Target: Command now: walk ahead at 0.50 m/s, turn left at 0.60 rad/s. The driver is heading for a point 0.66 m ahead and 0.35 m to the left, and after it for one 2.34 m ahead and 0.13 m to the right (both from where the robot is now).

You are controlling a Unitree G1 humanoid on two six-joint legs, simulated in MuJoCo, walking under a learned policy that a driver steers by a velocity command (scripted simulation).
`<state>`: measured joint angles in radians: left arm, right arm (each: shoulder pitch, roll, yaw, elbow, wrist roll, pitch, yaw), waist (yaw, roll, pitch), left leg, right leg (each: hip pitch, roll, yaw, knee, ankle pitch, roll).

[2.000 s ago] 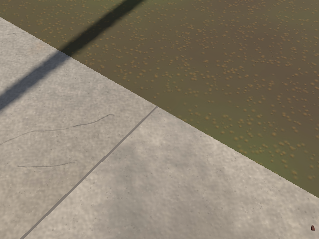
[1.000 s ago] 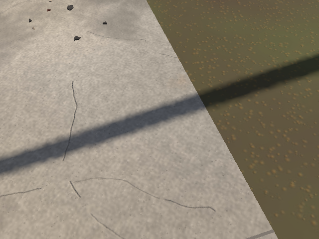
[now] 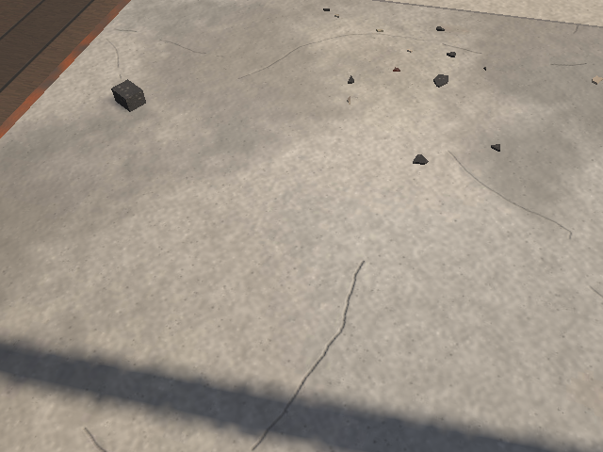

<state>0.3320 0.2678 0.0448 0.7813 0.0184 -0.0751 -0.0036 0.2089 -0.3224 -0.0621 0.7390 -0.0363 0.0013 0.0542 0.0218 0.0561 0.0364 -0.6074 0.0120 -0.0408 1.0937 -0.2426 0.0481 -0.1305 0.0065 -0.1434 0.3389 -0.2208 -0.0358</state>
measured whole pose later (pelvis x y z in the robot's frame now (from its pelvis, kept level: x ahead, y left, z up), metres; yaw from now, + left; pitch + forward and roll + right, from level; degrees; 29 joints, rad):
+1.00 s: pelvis +0.57 +0.11 +0.00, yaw +21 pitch -1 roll +0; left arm 0.28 0.25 0.04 0.83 0.02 -0.07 -0.01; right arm 0.31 -0.28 -0.04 0.88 -0.03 -0.04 0.02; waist -0.01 0.04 0.05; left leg -0.45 -0.01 -0.06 1.14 -0.30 0.08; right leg -0.21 0.04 -0.11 0.40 -0.19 -0.08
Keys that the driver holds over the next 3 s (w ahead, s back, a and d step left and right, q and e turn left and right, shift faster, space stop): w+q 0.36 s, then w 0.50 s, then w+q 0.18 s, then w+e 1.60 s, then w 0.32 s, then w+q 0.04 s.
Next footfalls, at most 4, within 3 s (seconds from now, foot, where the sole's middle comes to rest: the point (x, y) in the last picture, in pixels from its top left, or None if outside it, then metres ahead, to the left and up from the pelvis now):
0.26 left None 0.29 0.13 -0.78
0.82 right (311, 378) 0.65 0.06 -0.78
1.32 left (201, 308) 0.84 0.34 -0.78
1.86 right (271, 218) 1.14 0.18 -0.78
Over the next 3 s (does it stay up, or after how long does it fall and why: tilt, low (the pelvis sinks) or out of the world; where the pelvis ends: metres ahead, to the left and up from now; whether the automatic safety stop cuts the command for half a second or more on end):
stays up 1.55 0.08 -0.01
